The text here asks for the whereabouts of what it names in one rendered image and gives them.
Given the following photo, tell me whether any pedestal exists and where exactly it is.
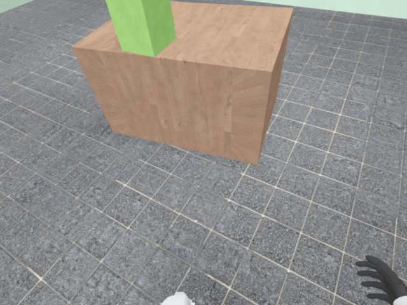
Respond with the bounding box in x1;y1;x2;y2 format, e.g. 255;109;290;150
71;1;294;165

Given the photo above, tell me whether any robot right hand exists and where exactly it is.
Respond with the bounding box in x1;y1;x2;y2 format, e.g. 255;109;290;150
355;255;407;305

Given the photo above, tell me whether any carton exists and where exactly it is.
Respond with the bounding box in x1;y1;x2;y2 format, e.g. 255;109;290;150
106;0;176;57

